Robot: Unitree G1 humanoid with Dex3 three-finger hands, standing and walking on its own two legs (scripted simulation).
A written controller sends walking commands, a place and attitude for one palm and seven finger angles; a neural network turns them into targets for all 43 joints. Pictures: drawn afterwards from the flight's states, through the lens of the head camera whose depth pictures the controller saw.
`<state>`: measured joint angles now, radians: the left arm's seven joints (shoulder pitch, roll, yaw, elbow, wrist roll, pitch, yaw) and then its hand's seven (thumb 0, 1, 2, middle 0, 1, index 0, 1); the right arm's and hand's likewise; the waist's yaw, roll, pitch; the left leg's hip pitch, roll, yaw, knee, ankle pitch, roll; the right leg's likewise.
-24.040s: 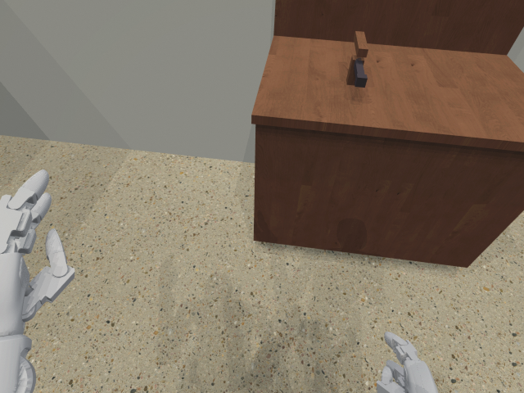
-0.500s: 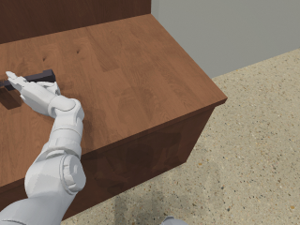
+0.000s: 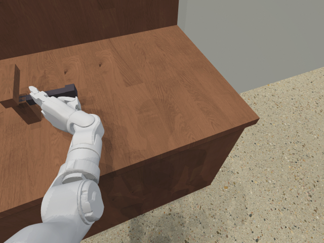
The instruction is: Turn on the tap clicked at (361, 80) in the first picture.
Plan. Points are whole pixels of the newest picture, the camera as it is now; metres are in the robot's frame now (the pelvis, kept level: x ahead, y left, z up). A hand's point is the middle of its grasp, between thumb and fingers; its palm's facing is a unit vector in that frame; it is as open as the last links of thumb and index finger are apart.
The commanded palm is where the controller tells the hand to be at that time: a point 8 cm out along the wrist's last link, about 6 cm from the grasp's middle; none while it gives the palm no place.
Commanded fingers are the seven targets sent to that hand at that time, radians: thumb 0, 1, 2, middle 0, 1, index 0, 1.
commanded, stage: lift the hand up off the lever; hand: left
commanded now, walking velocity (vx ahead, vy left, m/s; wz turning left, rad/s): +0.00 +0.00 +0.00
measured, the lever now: (71, 91) +0.51 +0.24 +0.08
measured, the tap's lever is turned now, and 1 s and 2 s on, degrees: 86 86 86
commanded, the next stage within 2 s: draw the hand back beside the body in 1.44 s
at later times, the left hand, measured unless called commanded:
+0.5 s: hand (73, 100) +0.44 +0.20 +0.12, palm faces +0.83 -0.55 -0.10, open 7.8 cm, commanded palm +0.38 +0.22 +0.13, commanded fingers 0.00 0.90 0.90 -0.15 -0.15 -0.15 -0.15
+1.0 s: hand (73, 95) +0.44 +0.20 +0.13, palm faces +0.82 -0.56 -0.08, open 7.8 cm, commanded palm +0.38 +0.22 +0.14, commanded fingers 0.00 0.90 0.90 -0.15 -0.15 -0.15 -0.15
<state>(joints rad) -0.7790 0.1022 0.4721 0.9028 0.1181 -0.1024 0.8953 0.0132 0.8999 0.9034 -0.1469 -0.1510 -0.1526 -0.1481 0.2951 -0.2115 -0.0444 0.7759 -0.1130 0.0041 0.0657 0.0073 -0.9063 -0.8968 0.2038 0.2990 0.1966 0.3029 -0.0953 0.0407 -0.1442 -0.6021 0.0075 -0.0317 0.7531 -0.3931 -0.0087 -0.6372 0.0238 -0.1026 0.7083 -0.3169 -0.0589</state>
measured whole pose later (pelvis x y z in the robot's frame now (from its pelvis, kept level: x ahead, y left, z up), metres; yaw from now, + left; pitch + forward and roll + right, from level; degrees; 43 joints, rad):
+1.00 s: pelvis -0.01 -0.01 +0.01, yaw +1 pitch +9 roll +0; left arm -0.78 0.09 0.42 0.82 0.07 0.03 0.88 0.01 0.90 0.90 -0.15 -0.15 -0.15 -0.15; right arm 0.26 -0.23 -0.04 0.81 -0.08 -0.02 0.02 0.01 -0.91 -0.90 0.20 0.30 0.20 0.30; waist -0.07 0.04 -0.12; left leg -0.48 0.01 -0.04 0.64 -0.32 -0.02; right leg -0.52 0.03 -0.11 0.62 -0.26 -0.07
